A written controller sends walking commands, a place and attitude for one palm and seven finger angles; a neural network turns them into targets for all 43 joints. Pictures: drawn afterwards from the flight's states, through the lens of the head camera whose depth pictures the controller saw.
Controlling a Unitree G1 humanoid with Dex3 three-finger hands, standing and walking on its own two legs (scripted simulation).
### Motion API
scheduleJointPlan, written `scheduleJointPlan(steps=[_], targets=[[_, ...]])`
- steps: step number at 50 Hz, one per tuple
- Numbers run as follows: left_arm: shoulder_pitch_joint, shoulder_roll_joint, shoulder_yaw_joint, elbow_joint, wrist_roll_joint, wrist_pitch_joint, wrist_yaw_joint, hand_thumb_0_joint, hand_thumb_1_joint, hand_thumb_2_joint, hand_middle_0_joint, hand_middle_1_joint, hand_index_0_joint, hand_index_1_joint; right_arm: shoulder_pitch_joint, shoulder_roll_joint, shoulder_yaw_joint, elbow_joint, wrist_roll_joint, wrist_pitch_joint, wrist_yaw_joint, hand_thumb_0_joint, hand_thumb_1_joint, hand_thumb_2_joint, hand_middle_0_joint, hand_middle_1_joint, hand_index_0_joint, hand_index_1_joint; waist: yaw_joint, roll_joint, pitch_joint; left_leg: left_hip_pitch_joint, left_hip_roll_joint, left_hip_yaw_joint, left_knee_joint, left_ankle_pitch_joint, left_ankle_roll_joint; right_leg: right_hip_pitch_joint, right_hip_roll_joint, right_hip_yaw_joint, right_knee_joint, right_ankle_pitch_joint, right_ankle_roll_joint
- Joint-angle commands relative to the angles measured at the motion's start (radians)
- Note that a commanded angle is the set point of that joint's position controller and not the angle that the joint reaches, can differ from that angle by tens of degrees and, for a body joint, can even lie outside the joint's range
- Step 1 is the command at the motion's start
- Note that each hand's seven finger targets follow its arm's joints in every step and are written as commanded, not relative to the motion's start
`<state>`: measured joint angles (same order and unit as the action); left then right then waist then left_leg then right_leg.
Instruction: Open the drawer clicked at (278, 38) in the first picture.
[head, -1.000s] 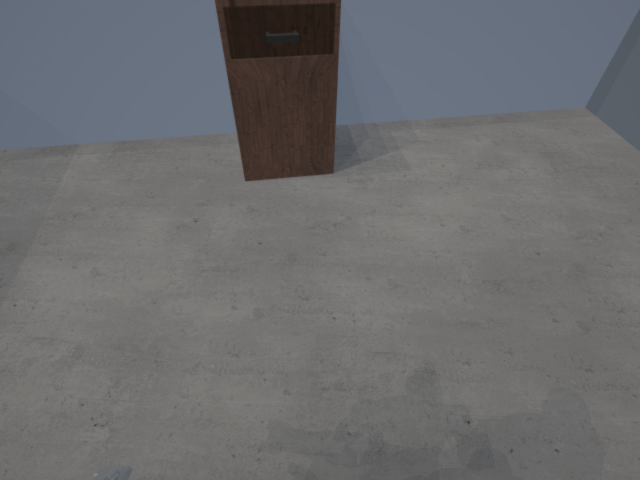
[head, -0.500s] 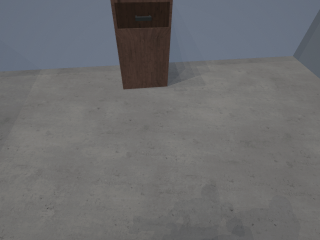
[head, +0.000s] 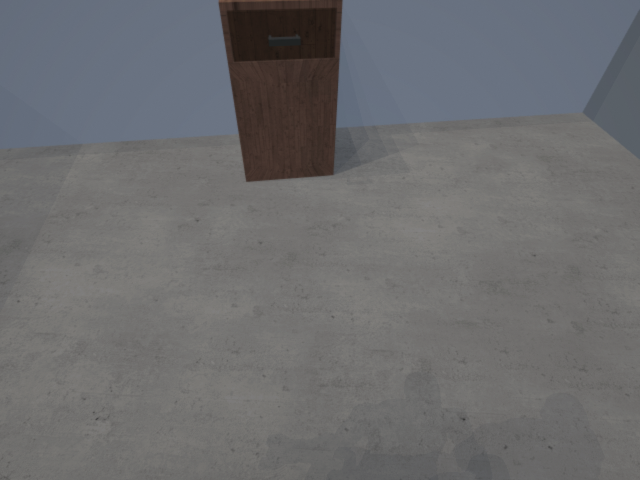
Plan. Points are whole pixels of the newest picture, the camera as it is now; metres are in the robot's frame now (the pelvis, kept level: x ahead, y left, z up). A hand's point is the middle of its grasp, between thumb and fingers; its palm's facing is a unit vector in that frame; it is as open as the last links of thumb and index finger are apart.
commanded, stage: look at it before walking up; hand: left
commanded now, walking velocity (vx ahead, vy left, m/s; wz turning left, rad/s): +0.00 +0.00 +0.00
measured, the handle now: (284, 39) +1.62 +0.22 -0.08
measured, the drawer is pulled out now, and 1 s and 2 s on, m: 0.00 0.00 0.00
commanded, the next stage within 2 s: walk to a spot facing it in 0.44 s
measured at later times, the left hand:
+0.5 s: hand out of the picture +0.07 +0.24 -0.16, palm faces -0.04 -0.94 -0.33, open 7.4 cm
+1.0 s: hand out of the picture +0.06 +0.19 -0.20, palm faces -0.08 -0.99 -0.11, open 7.4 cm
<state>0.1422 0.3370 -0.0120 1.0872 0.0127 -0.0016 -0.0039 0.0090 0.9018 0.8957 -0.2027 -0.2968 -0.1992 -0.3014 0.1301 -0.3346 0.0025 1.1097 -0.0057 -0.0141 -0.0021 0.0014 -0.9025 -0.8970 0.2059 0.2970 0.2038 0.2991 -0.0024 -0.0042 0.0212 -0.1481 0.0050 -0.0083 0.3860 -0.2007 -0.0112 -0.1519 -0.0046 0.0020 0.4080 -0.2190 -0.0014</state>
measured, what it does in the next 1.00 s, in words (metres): walks ahead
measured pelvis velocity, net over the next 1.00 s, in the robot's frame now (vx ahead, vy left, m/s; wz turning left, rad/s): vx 0.11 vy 0.02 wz -0.10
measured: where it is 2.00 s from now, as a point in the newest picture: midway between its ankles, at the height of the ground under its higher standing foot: (341, 395)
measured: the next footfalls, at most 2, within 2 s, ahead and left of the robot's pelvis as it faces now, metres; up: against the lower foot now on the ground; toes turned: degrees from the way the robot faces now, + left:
right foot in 1.28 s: +0.36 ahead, -0.13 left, +0.00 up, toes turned -17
left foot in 1.70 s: +0.54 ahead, +0.08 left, +0.00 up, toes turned +1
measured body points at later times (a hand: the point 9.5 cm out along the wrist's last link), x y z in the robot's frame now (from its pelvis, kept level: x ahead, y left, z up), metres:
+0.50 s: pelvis +0.01 +0.00 +0.00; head +0.01 +0.00 +0.45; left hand +0.08 +0.29 -0.13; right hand +0.08 -0.30 -0.13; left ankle +0.01 +0.13 -0.74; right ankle +0.00 -0.12 -0.74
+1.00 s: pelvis +0.11 +0.02 -0.01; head +0.11 +0.05 +0.44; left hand +0.07 +0.25 -0.18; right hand +0.04 -0.20 -0.16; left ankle +0.01 +0.12 -0.74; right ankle +0.03 -0.10 -0.67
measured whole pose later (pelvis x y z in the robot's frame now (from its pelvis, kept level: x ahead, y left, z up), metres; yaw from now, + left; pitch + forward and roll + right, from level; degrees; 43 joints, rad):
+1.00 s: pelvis +0.11 +0.02 -0.01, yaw -5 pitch -1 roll -1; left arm 0.39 0.17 0.03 1.15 0.02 0.01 -0.01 0.01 0.90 0.90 -0.20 -0.30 -0.20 -0.30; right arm 0.40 -0.15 -0.01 1.12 -0.02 -0.09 -0.03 0.00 -0.91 -0.90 0.20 0.30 0.20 0.30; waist -0.03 -0.04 0.01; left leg -0.05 0.04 0.13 0.51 -0.44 0.02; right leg -0.38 -0.01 -0.02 1.08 -0.44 -0.04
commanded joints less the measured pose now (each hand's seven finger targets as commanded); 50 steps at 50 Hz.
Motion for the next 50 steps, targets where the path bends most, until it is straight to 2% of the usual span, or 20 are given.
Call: scheduleJointPlan(steps=[1,24,27,28,29,31,33,34,36,37,40,41,42,43,44,45,46,47,48,50], targets=[[-0.044,0.209,0.043,-0.066,-0.001,-0.019,0.014,0.000,0.900,0.900,-0.200,-0.300,-0.200,-0.300,-0.053,-0.208,-0.037,-0.065,-0.003,-0.021,-0.010,0.000,-0.900,-0.900,0.200,0.300,0.200,0.300,0.008,0.005,-0.026,-0.002,0.110,-0.102,-0.073,0.088,0.042,-0.020,-0.109,0.104,-0.088,0.044,-0.028],[-0.033,0.211,0.041,-0.060,-0.002,-0.025,0.016,0.000,0.900,0.900,-0.200,-0.300,-0.200,-0.300,-0.056,-0.207,-0.034,-0.057,-0.001,-0.020,-0.012,0.000,-0.900,-0.900,0.200,0.300,0.200,0.300,0.006,0.005,-0.055,0.035,0.115,-0.089,-0.064,0.160,0.037,0.008,-0.116,0.109,-0.091,0.151,-0.031],[-0.038,0.210,0.043,-0.061,-0.001,-0.023,0.015,0.000,0.900,0.900,-0.200,-0.300,-0.200,-0.300,-0.057,-0.207,-0.035,-0.058,-0.001,-0.019,-0.011,0.000,-0.900,-0.900,0.200,0.300,0.200,0.300,0.006,0.003,-0.036,0.024,0.114,-0.090,-0.073,0.144,0.036,0.002,-0.114,0.107,-0.095,0.127,-0.030],[0.003,0.132,0.026,-0.040,-0.004,-0.014,0.018,0.000,0.900,0.900,-0.200,-0.300,-0.200,-0.300,-0.028,-0.129,-0.015,-0.040,-0.006,-0.011,-0.009,0.000,-0.900,-0.900,0.200,0.300,0.200,0.300,0.007,0.006,-0.061,0.036,0.112,-0.075,-0.064,0.100,0.026,0.008,-0.113,0.103,-0.098,0.071,-0.019],[0.038,0.083,0.015,-0.027,-0.001,-0.002,0.018,0.000,0.900,0.900,-0.200,-0.300,-0.200,-0.300,0.013,-0.077,-0.003,-0.029,-0.011,-0.001,-0.006,0.000,-0.900,-0.900,0.200,0.300,0.200,0.300,0.006,-0.007,-0.054,0.029,0.102,-0.061,-0.051,0.005,0.018,-0.006,-0.102,0.106,-0.090,-0.051,-0.015],[0.073,0.085,0.020,-0.024,0.007,0.010,0.010,0.000,0.900,0.900,-0.200,-0.300,-0.200,-0.300,0.044,-0.077,-0.011,-0.025,-0.017,0.009,-0.002,0.000,-0.900,-0.900,0.200,0.300,0.200,0.300,0.008,-0.011,0.018,-0.034,0.091,-0.053,-0.047,-0.232,0.024,-0.072,-0.089,0.135,-0.099,-0.279,-0.030],[0.100,0.087,0.031,-0.034,0.011,0.012,-0.001,0.000,0.900,0.900,-0.200,-0.300,-0.200,-0.300,0.053,-0.080,-0.018,-0.035,-0.021,0.010,0.000,0.000,-0.900,-0.900,0.200,0.300,0.200,0.300,0.014,-0.020,0.096,-0.112,0.085,-0.053,-0.033,-0.355,0.031,-0.121,-0.079,0.162,-0.095,-0.384,-0.048],[0.118,0.085,0.036,-0.040,0.012,0.010,-0.004,0.000,0.900,0.900,-0.200,-0.300,-0.200,-0.300,0.065,-0.077,-0.020,-0.043,-0.021,0.006,0.001,0.000,-0.900,-0.900,0.200,0.300,0.200,0.300,0.015,-0.032,0.111,-0.132,0.085,-0.049,-0.013,-0.361,0.036,-0.129,-0.078,0.175,-0.087,-0.392,-0.059],[0.160,0.077,0.044,-0.043,0.011,0.002,-0.007,0.000,0.900,0.900,-0.200,-0.300,-0.200,-0.300,0.083,-0.062,-0.025,-0.052,-0.019,-0.003,0.000,0.000,-0.900,-0.900,0.200,0.300,0.200,0.300,0.020,-0.049,0.118,-0.161,0.077,-0.030,0.059,-0.332,0.042,-0.113,-0.088,0.215,-0.079,-0.384,-0.085],[0.184,0.075,0.050,-0.042,0.010,-0.003,-0.006,0.000,0.900,0.900,-0.200,-0.300,-0.200,-0.300,0.094,-0.046,-0.026,-0.058,-0.018,-0.010,0.000,0.000,-0.900,-0.900,0.200,0.300,0.200,0.300,0.023,-0.083,0.111,-0.190,0.065,-0.006,0.110,-0.296,0.040,-0.083,-0.106,0.244,-0.087,-0.367,-0.102],[0.261,0.092,0.070,-0.028,0.007,-0.022,0.004,0.000,0.900,0.900,-0.200,-0.300,-0.200,-0.300,0.088,-0.006,-0.030,-0.082,-0.012,-0.027,-0.002,0.000,-0.900,-0.900,0.200,0.300,0.200,0.300,0.029,-0.168,0.093,-0.267,0.042,0.091,0.280,-0.234,0.017,0.003,-0.217,0.379,-0.133,-0.221,-0.176],[0.264,0.084,0.074,-0.029,0.009,-0.028,0.008,0.000,0.900,0.900,-0.200,-0.300,-0.200,-0.300,0.094,0.007,-0.031,-0.086,-0.010,-0.035,-0.002,0.000,-0.900,-0.900,0.200,0.300,0.200,0.300,0.023,-0.161,0.098,-0.260,0.050,0.096,0.263,-0.238,0.016,0.007,-0.235,0.382,-0.117,-0.124,-0.193],[0.253,0.072,0.077,-0.029,0.009,-0.031,0.011,0.000,0.900,0.900,-0.200,-0.300,-0.200,-0.300,0.125,0.020,-0.032,-0.077,-0.007,-0.044,-0.004,0.000,-0.900,-0.900,0.200,0.300,0.200,0.300,0.003,-0.126,0.093,-0.184,0.059,0.098,0.192,-0.216,0.018,-0.031,-0.224,0.339,-0.069,-0.039,-0.188],[0.228,0.049,0.075,-0.034,0.006,-0.030,0.010,0.000,0.900,0.900,-0.200,-0.300,-0.200,-0.300,0.202,0.025,-0.033,-0.049,-0.006,-0.052,-0.006,0.000,-0.900,-0.900,0.200,0.300,0.200,0.300,-0.036,-0.055,0.069,-0.011,0.066,0.087,0.072,-0.157,0.032,-0.126,-0.157,0.244,0.038,0.029,-0.152],[0.187,-0.006,0.067,-0.053,0.002,-0.029,0.004,0.000,0.900,0.900,-0.200,-0.300,-0.200,-0.300,0.354,-0.022,-0.047,0.007,-0.014,-0.062,-0.014,0.000,-0.900,-0.900,0.200,0.300,0.200,0.300,-0.096,0.141,0.037,0.217,0.184,-0.095,-0.029,-0.027,0.093,-0.304,-0.020,0.095,0.323,0.055,-0.091],[0.095,-0.062,0.053,-0.095,0.002,-0.041,0.003,0.000,0.900,0.900,-0.200,-0.300,-0.200,-0.300,0.524,-0.090,-0.070,0.065,-0.022,-0.065,-0.024,0.000,-0.900,-0.900,0.200,0.300,0.200,0.300,-0.146,0.390,0.062,0.359,0.387,-0.337,-0.116,0.240,0.158,-0.553,0.054,-0.059,0.605,-0.277,-0.037],[0.032,-0.033,0.060,-0.114,0.009,-0.045,0.012,0.000,0.900,0.900,-0.200,-0.300,-0.200,-0.300,0.562,-0.018,-0.047,0.087,-0.022,-0.060,-0.035,0.000,-0.900,-0.900,0.200,0.300,0.200,0.300,-0.141,0.218,0.136,0.342,0.431,-0.344,-0.096,0.434,0.191,-0.632,0.002,0.013,0.722,-0.306,-0.045],[0.034,-0.063,0.062,-0.104,0.007,-0.046,0.005,0.000,0.900,0.900,-0.200,-0.300,-0.200,-0.300,0.527,0.009,-0.039,0.071,-0.022,-0.062,-0.039,0.000,-0.900,-0.900,0.200,0.300,0.200,0.300,-0.112,0.096,0.157,0.306,0.420,-0.272,-0.081,0.479,0.210,-0.646,-0.037,0.022,0.780,-0.267,-0.048],[0.037,-0.084,0.063,-0.098,0.010,-0.042,-0.003,0.000,0.900,0.900,-0.200,-0.300,-0.200,-0.300,0.493,0.026,-0.036,0.054,-0.024,-0.069,-0.040,0.000,-0.900,-0.900,0.200,0.300,0.200,0.300,-0.090,0.065,0.163,0.262,0.391,-0.211,-0.099,0.451,0.198,-0.633,-0.060,0.012,0.805,-0.230,-0.044],[0.053,-0.109,0.064,-0.095,0.011,-0.028,-0.019,0.000,0.900,0.900,-0.200,-0.300,-0.200,-0.300,0.445,0.056,-0.033,0.046,-0.018,-0.081,-0.045,0.000,-0.900,-0.900,0.200,0.300,0.200,0.300,-0.046,0.099,0.164,0.215,0.336,-0.105,-0.145,0.359,0.168,-0.620,-0.080,-0.014,0.792,-0.153,-0.034]])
